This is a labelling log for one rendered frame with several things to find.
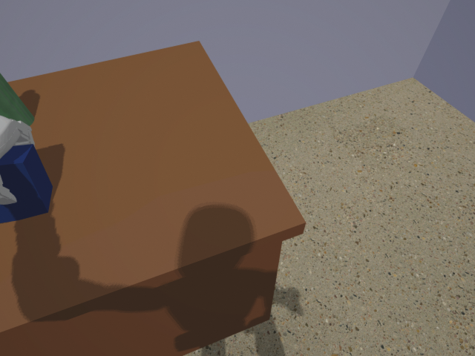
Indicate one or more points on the table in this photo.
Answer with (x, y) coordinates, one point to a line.
(166, 217)

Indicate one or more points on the sponge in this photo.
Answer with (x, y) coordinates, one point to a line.
(23, 173)

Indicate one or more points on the left robot hand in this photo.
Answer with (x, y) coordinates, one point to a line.
(12, 133)

